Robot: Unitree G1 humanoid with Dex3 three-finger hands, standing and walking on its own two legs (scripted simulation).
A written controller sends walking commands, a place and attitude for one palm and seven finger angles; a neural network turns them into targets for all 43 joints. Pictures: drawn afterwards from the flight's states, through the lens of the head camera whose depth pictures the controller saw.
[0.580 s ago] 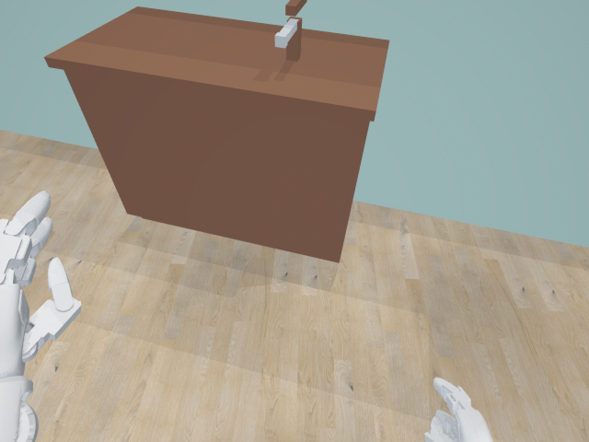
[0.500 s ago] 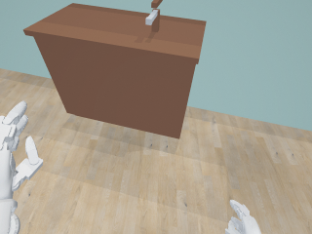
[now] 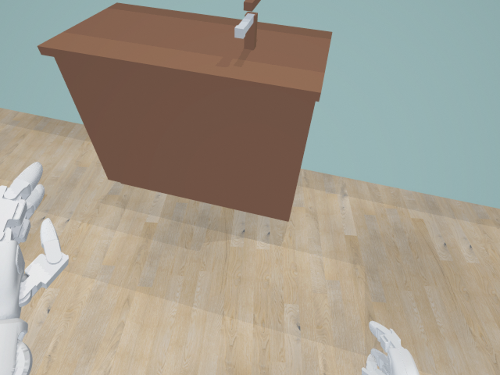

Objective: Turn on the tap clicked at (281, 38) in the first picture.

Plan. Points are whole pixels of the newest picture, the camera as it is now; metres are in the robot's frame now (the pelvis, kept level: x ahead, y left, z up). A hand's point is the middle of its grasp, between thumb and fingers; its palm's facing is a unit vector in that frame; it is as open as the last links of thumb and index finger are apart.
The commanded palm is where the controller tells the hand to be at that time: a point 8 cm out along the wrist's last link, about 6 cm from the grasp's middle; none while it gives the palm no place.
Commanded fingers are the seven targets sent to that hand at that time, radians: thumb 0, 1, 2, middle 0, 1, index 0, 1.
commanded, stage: walk to a spot facing it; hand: left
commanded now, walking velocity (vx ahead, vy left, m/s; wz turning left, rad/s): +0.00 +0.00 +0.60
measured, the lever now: (240, 32) +1.02 +0.09 +0.12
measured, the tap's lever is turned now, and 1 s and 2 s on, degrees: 0 0 0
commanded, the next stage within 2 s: turn to face it in 1.88 s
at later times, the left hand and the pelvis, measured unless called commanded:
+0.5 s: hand (9, 304) +0.16 +0.27 +0.15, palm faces +0.52 -0.78 -0.35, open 7.4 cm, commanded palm +0.09 +0.31 +0.18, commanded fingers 0.00 0.90 0.90 -0.20 -0.30 -0.20 -0.30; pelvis -0.02 +0.00 -0.02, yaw +10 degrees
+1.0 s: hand out of the picture +0.08 +0.32 +0.16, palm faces +0.77 -0.50 -0.39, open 7.4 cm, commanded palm +0.02 +0.33 +0.18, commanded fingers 0.00 0.90 0.90 -0.20 -0.30 -0.20 -0.30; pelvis +0.02 +0.01 +0.00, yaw +31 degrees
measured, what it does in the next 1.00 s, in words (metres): steps on the spot, turning left: right foot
